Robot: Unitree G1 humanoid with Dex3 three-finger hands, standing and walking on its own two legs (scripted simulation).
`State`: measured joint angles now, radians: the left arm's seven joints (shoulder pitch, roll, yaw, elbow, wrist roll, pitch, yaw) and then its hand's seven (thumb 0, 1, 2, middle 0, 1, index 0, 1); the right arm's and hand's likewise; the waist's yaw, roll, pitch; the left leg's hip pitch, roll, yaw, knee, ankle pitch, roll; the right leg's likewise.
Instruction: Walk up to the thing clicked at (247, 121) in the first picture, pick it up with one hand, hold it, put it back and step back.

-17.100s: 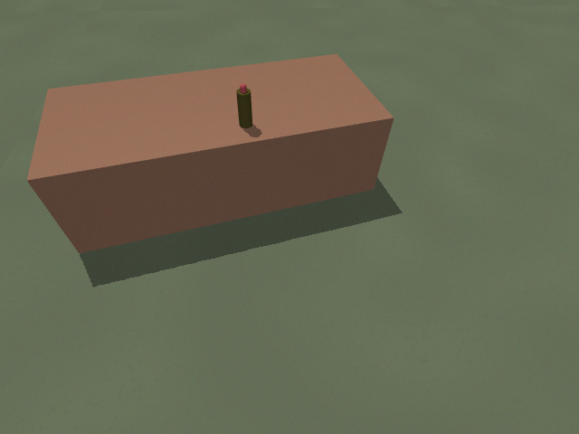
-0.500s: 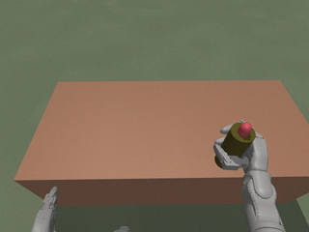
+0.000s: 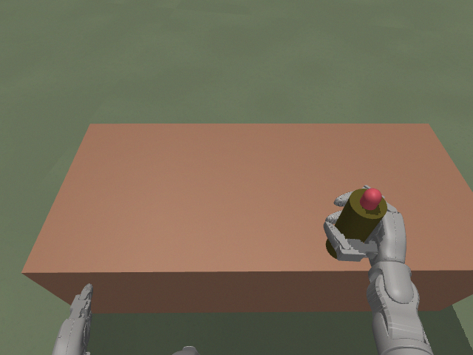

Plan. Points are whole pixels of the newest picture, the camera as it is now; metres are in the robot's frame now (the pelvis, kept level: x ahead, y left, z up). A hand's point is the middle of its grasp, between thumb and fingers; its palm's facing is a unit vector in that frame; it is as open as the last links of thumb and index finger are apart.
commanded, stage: hold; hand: right
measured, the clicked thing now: (355, 223) +0.33 -0.17 +0.06
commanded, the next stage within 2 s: crouch in 1.28 s
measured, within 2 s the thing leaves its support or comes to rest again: neither
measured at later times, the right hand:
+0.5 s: hand (348, 223) +0.33 -0.17 +0.05, palm faces +0.12 +0.99 -0.01, open 7.3 cm
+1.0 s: hand (339, 226) +0.33 -0.15 +0.05, palm faces +0.11 +0.99 +0.02, open 7.3 cm
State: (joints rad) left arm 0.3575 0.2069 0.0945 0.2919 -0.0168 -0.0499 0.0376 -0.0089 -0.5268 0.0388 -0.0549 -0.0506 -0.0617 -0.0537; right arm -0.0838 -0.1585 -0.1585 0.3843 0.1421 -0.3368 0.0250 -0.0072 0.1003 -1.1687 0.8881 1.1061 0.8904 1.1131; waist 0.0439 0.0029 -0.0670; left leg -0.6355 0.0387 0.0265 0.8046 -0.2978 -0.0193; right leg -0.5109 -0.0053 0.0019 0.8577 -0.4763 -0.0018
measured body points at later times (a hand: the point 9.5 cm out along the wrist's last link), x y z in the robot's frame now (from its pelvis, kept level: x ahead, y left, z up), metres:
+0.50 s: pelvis +0.00 +0.00 +0.00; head +0.04 +0.00 +0.45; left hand +0.16 +0.26 -0.05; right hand +0.32 -0.22 +0.05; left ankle +0.06 +0.13 -0.70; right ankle -0.03 -0.12 -0.70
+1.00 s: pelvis +0.00 +0.01 +0.00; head +0.04 +0.00 +0.45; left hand +0.16 +0.27 -0.04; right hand +0.32 -0.21 +0.05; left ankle +0.06 +0.13 -0.70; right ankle -0.03 -0.12 -0.70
